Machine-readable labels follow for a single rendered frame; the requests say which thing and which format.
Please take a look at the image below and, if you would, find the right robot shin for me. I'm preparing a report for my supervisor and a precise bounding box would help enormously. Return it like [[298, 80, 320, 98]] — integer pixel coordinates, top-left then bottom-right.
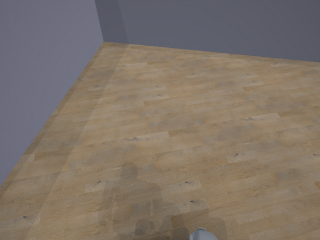
[[196, 227, 207, 231]]

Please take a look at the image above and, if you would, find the robot right thigh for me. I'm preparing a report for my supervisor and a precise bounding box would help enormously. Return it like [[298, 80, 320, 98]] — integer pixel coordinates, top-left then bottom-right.
[[189, 230, 218, 240]]

